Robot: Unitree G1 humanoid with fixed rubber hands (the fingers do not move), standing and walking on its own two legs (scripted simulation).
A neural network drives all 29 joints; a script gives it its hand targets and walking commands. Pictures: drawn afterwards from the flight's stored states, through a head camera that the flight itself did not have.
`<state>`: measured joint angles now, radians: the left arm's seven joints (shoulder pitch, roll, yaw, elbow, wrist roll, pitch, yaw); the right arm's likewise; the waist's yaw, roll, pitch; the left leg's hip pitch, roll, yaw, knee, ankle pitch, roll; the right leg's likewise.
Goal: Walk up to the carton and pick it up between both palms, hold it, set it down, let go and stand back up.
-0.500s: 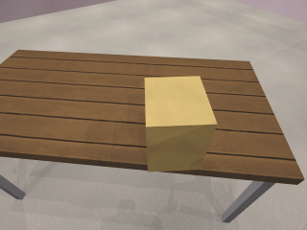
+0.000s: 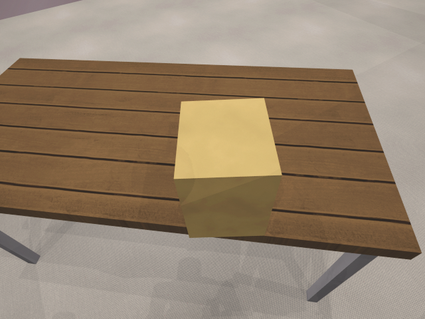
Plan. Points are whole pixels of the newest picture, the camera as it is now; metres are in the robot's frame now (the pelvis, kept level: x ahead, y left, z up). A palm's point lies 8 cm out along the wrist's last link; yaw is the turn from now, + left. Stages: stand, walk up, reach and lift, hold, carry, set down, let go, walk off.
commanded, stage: walk up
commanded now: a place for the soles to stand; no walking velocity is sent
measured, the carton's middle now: (224, 171) +0.42 -0.01 +0.02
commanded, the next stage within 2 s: none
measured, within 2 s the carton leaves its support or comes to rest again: neither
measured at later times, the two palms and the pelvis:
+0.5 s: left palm out of the picture +0.02 +0.24 -0.14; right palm out of the picture +0.05 -0.21 -0.14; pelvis +0.02 +0.01 +0.00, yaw +0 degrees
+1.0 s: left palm out of the picture -0.05 +0.24 -0.14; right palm out of the picture -0.04 -0.21 -0.14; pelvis -0.02 +0.01 +0.00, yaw -2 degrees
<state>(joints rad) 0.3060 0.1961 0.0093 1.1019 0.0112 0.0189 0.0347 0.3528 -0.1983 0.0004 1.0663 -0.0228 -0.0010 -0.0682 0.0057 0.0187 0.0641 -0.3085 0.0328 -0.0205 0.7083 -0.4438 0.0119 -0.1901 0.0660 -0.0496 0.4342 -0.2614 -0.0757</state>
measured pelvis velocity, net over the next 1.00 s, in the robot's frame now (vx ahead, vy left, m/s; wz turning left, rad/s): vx -0.02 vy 0.01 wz -0.03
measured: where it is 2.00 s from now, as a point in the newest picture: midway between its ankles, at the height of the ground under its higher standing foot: outside the picture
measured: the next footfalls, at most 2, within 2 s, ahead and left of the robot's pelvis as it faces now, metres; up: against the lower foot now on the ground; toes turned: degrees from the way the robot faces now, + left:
left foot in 0.16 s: +0.06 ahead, +0.10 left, +0.00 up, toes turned +2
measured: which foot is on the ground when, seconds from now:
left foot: up 0.00-0.14, down 0.16-1.00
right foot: down 0.00-1.00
